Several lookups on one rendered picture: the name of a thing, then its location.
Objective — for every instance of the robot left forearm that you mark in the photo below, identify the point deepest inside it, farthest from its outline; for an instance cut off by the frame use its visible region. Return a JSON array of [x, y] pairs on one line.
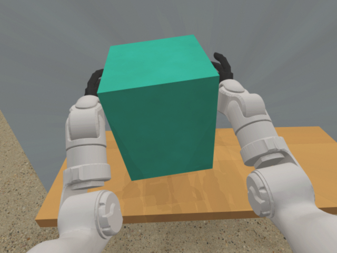
[[85, 148]]

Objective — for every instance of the table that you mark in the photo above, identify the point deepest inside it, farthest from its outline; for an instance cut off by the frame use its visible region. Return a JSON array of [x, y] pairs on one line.
[[211, 194]]

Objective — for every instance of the robot left upper arm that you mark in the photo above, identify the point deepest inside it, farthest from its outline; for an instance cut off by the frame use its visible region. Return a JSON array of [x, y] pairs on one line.
[[86, 223]]

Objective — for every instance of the robot right forearm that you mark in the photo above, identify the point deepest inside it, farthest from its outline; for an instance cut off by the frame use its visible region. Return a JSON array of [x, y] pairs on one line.
[[260, 144]]

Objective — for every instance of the robot right upper arm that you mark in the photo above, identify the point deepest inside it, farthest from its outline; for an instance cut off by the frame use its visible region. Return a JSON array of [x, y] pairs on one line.
[[283, 194]]

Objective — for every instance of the carton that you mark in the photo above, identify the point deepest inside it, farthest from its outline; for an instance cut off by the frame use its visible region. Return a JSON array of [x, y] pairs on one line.
[[160, 100]]

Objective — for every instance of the robot right hand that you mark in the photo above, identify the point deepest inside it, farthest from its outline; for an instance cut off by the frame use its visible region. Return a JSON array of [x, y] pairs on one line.
[[223, 67]]

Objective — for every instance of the robot left hand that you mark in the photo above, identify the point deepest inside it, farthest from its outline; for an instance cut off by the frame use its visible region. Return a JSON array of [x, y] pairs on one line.
[[93, 83]]

